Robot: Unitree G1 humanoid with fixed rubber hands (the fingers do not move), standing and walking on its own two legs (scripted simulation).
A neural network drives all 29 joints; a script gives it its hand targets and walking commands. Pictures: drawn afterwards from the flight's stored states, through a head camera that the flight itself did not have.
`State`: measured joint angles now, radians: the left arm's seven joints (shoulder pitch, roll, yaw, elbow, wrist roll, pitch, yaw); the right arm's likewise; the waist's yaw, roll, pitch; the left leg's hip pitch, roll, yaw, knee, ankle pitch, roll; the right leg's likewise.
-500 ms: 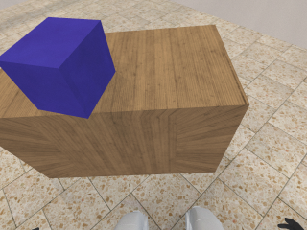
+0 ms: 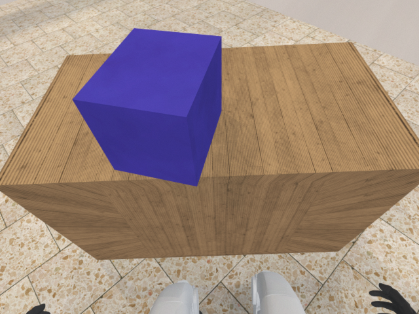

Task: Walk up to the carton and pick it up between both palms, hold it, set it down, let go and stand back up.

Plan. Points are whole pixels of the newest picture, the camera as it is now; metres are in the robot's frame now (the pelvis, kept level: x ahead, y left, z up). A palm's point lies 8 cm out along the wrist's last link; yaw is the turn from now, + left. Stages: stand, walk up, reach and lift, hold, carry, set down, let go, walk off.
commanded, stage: walk up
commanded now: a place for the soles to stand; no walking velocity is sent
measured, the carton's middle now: (165, 106) +0.54 +0.12 +0.06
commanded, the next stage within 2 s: none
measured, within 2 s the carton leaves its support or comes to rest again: neither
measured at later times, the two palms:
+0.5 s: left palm (19, 300) +0.16 +0.39 -0.07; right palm out of the picture +0.12 -0.24 -0.06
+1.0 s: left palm out of the picture +0.12 +0.32 -0.05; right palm out of the picture +0.11 -0.28 -0.05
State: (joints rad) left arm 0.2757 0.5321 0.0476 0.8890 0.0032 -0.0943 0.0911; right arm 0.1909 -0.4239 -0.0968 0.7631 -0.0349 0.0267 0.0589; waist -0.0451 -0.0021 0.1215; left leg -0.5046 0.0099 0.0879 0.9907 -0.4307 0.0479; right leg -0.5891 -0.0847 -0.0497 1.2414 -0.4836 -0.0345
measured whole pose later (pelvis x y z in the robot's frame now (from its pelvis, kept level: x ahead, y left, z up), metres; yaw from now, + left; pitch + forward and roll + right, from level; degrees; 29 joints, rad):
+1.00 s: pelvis +0.03 +0.03 +0.06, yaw -4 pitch -4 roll +1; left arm 0.13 0.35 0.00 1.11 0.01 -0.02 -0.01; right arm 0.07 -0.37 -0.03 1.10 -0.01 -0.03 0.00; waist 0.00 0.00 0.06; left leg -0.18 0.03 0.13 0.46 -0.22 0.01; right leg -0.22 0.01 -0.03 0.49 -0.21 -0.03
